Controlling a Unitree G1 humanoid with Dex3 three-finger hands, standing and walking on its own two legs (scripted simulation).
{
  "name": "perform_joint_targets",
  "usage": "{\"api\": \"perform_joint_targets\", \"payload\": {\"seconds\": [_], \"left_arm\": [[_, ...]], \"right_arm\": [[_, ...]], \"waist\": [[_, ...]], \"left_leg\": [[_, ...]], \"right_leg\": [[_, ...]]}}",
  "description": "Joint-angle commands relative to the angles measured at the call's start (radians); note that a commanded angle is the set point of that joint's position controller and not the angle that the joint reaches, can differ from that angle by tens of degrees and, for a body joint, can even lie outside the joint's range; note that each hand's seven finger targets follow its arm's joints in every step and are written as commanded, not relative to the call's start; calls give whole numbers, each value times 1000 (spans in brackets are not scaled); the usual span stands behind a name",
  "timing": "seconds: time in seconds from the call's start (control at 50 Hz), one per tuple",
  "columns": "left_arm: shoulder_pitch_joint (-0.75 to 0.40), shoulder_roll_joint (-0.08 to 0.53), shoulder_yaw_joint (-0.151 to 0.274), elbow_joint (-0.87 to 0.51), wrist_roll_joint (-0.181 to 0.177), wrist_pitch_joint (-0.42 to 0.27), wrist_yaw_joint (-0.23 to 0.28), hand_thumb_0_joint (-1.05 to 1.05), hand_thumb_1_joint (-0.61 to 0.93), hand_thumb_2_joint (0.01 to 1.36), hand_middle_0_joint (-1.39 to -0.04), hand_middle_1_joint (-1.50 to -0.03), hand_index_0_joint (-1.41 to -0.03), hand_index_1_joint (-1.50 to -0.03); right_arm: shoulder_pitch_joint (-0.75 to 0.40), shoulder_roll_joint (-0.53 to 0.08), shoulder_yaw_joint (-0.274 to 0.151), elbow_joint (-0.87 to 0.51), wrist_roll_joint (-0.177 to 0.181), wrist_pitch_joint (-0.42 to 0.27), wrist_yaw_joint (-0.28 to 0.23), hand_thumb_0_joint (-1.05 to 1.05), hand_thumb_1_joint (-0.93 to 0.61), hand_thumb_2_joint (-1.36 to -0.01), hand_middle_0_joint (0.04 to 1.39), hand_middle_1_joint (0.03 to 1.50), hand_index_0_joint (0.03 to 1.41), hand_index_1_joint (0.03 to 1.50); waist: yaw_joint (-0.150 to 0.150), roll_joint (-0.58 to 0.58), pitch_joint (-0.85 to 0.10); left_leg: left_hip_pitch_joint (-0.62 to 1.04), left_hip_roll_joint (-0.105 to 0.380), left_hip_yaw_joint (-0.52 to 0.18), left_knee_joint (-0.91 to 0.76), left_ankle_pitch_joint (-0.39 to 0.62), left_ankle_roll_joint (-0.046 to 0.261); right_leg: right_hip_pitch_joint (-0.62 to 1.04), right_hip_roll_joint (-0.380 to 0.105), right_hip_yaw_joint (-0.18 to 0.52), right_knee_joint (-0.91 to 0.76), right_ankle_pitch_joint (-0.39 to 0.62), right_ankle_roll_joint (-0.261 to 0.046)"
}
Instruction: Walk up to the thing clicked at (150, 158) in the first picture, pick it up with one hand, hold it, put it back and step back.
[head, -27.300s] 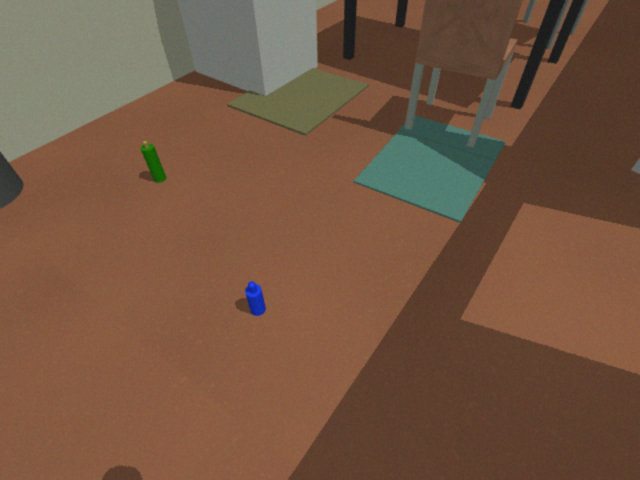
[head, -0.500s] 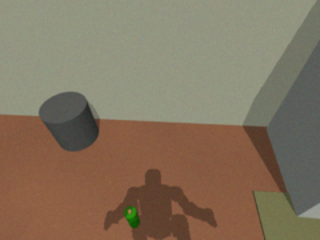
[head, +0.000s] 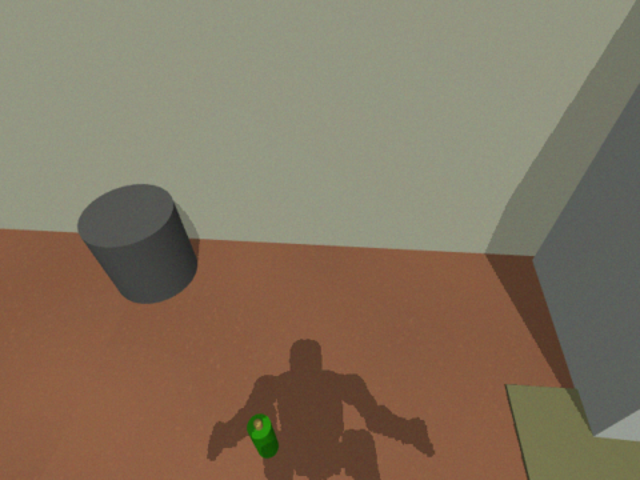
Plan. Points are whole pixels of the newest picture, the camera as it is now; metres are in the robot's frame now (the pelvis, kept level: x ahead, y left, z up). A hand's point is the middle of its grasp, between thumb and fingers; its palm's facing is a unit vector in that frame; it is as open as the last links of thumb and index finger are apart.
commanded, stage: stand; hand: left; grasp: from the side
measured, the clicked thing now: (263, 435) +0.38 +0.20 -0.67
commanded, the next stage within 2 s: go down in 0.32 s
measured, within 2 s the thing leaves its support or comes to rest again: neither
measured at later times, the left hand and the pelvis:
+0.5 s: hand out of the picture +0.09 +0.25 -0.16, palm faces +0.04 -0.94 -0.33, open 7.6 cm; pelvis +0.00 +0.00 +0.00, yaw +1 degrees
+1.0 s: hand out of the picture +0.15 +0.27 -0.19, palm faces +0.06 -0.95 -0.31, open 16.6 cm; pelvis +0.00 +0.01 -0.06, yaw +1 degrees
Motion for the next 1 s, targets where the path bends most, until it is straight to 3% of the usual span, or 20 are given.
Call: {"api": "perform_joint_targets", "payload": {"seconds": [0.0,0.38,0.4,0.42,0.44,0.46,0.48,0.52,0.56,0.58,0.62,0.66,0.74,0.78,0.9,0.98], "left_arm": [[-41,216,45,-52,0,-21,18,0,900,900,-200,-300,-200,-301],[-33,215,44,-54,-2,-22,19,0,900,900,-200,-300,-200,-301],[-27,213,43,-54,-1,-22,18,0,820,820,-280,-220,-280,-221],[-378,40,49,-405,-54,-117,35,0,740,740,-200,-140,-200,-141],[-473,92,65,-323,-53,-102,41,0,660,660,-120,-60,-120,-61],[-316,167,120,-158,-38,-61,46,0,580,580,-40,-23,-40,-17],[-242,182,139,-106,-28,-45,34,0,500,500,-18,-51,-22,-43],[-319,302,210,-201,5,-56,25,0,340,340,-19,-66,-26,-55],[-154,237,212,-71,43,-26,0,0,211,202,-26,-80,-37,-65],[-101,249,247,-86,64,-16,-12,0,181,208,-24,-86,-34,-73],[-66,255,271,-163,69,8,-19,0,79,159,-44,-82,-54,-69],[-78,190,235,-203,64,50,-27,0,-47,128,-57,-86,-62,-76],[-118,196,246,-323,53,97,-35,0,-298,84,-65,-67,-63,-66],[-69,161,239,-344,50,111,-42,0,-397,66,-70,-76,-68,-75],[-73,190,269,-614,42,115,-48,0,-555,33,-80,-83,-77,-85],[42,195,285,-685,45,152,-46,0,-560,35,-83,-87,-80,-89]], "right_arm": [[-33,-207,-43,-57,6,-17,-10,0,-900,-900,200,300,200,300],[-29,-212,-42,-63,5,-15,-11,0,-900,-900,200,300,200,300],[-31,-216,-43,-61,6,-15,-11,0,-969,-923,209,300,204,300],[-15,-39,2,-344,72,-67,-33,0,-988,-922,198,300,199,300],[42,-70,-2,-290,75,-67,-43,0,-1004,-929,198,300,199,300],[63,-102,-14,-284,72,-56,-47,0,-1012,-933,198,300,199,300],[75,-103,-27,-306,73,-46,-47,0,-1000,-929,198,300,199,300],[110,-107,-62,-339,61,-57,-61,0,-991,-925,199,300,199,300],[142,-92,-76,-360,41,-65,-53,0,-981,-920,199,300,200,300],[146,-89,-87,-379,31,-67,-46,0,-971,-919,199,300,200,300],[137,-80,-95,-429,35,-70,-46,0,-950,-911,199,300,200,300],[124,-71,-89,-464,38,-70,-43,0,-935,-906,199,300,199,300],[102,-72,-91,-528,40,-88,-37,0,-914,-901,199,300,199,300],[109,-70,-93,-557,41,-102,-38,0,-888,-894,199,300,199,300],[130,-60,-99,-609,38,-146,-51,0,-877,-891,199,300,199,300],[133,-53,-95,-629,36,-161,-66,0,-875,-891,200,300,200,300]], "waist": [[-2,-4,-69],[0,1,-56],[3,8,-51],[-114,-16,32],[-87,-26,-15],[-71,-46,9],[-40,-43,-4],[-17,-2,-164],[-21,-21,-204],[18,13,-251],[41,63,-327],[18,53,-265],[-1,53,-244],[-14,16,-238],[-23,59,-336],[-24,67,-354]], "left_leg": [[-8,103,-82,-46,110,39],[-7,106,-86,-42,128,39],[-8,104,-85,-40,117,41],[-137,-38,30,27,-35,41],[-130,-45,32,44,-58,45],[-173,-50,32,65,-90,47],[-204,-44,31,101,-61,42],[-197,-45,21,150,11,38],[-264,-51,10,220,54,38],[-281,-56,9,246,79,33],[-258,-61,8,256,121,23],[-302,-55,3,273,95,22],[-390,-37,-12,345,28,19],[-424,-31,-19,377,-8,24],[-469,-20,-36,480,-5,21],[-492,-21,-38,529,31,20]], "right_leg": [[21,-115,83,-43,143,-38],[13,-114,77,-43,142,-35],[12,-116,79,-51,139,-34],[-201,22,-16,10,9,-20],[-147,18,-21,12,-29,-19],[-166,26,-30,24,-81,-27],[-181,30,-35,56,-72,-28],[-155,21,-24,115,10,-27],[-174,17,-23,190,71,-26],[-156,14,-23,219,84,-32],[-129,17,-20,241,108,-37],[-197,22,-24,250,74,-38],[-317,33,-39,327,-16,-40],[-362,37,-45,360,-49,-39],[-453,34,-43,481,-51,-38],[-472,27,-38,522,-22,-36]]}}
